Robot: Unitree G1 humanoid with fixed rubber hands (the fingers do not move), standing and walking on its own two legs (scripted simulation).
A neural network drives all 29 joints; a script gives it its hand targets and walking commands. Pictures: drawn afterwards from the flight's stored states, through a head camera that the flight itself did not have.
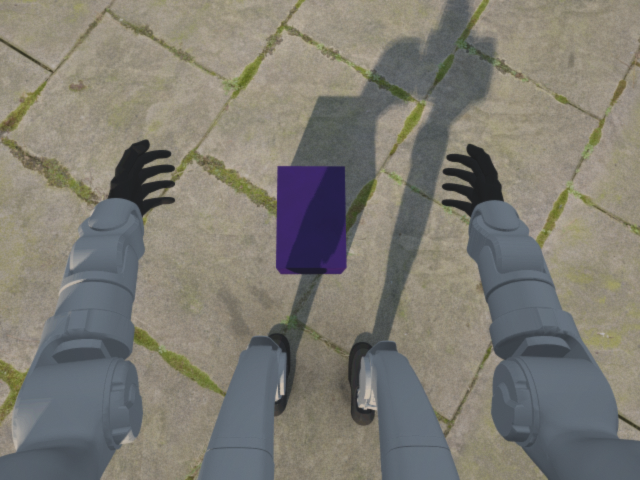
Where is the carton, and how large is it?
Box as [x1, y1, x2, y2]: [276, 166, 346, 273]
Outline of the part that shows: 277,166 276,268 280,273 340,273 346,267 344,166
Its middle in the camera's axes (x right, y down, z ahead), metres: -0.02 -0.05 +1.01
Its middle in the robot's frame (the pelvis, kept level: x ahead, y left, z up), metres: +0.51 +0.02 -0.60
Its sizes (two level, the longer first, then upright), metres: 0.253 0.167 0.163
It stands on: the floor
